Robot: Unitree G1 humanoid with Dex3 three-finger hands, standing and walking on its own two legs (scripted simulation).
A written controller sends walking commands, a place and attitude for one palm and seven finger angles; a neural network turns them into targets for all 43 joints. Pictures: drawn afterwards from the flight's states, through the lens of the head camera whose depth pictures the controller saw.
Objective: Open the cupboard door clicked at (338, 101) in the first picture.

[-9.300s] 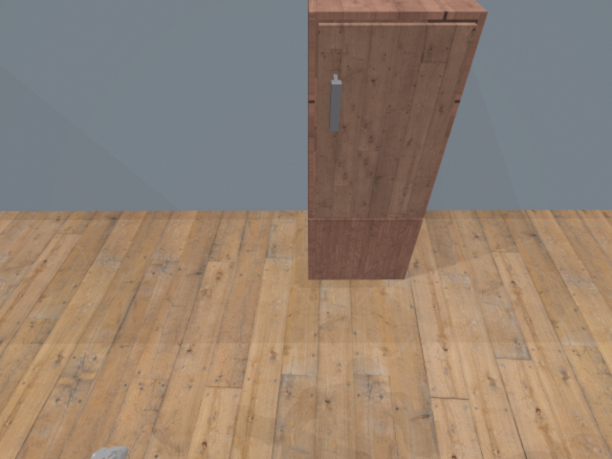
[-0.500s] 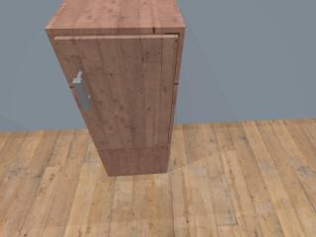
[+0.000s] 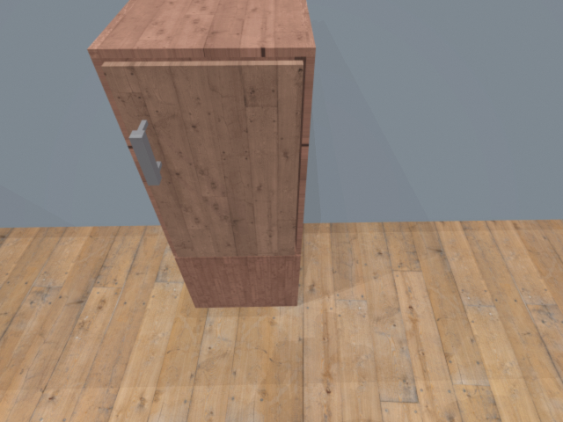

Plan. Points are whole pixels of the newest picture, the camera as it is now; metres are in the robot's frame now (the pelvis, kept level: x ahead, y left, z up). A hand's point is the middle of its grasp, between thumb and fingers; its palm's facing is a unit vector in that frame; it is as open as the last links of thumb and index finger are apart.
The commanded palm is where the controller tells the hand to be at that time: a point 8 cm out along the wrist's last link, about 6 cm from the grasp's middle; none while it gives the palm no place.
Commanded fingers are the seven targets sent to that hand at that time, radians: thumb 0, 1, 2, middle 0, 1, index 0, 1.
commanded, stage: come to a stop and stand still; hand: left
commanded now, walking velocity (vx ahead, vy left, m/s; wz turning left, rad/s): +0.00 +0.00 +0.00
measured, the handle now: (149, 152) +0.59 +0.32 +0.03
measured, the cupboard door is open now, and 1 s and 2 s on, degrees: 0 0 0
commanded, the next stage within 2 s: look again from close up in 0.14 s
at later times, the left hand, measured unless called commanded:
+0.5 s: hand out of the picture +0.01 +0.22 -0.18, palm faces +0.02 -0.98 -0.21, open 7.3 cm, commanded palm none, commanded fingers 0.00 0.90 0.90 -0.20 -0.30 -0.20 -0.30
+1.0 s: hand (117, 389) +0.17 +0.26 -0.07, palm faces +0.27 -0.94 -0.22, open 7.4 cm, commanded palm +0.11 +0.30 -0.06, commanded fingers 0.00 0.69 0.81 -0.22 -0.44 -0.22 -0.44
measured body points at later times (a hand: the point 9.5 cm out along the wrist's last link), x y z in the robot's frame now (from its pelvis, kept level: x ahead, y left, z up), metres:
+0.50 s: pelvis +0.00 +0.05 -0.01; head +0.00 +0.04 +0.44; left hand +0.01 +0.27 -0.16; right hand +0.00 -0.17 -0.17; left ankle -0.01 +0.15 -0.74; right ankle -0.01 -0.08 -0.74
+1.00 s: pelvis +0.01 +0.05 -0.01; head +0.02 +0.05 +0.44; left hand +0.16 +0.31 -0.05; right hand +0.07 -0.20 -0.14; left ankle -0.01 +0.15 -0.74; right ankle -0.01 -0.08 -0.74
